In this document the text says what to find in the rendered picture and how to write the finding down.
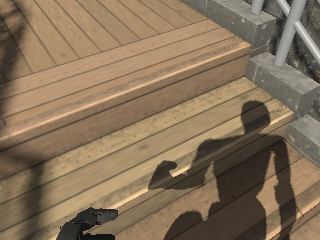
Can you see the robot left hand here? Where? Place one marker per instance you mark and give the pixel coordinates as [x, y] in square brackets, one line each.
[86, 220]

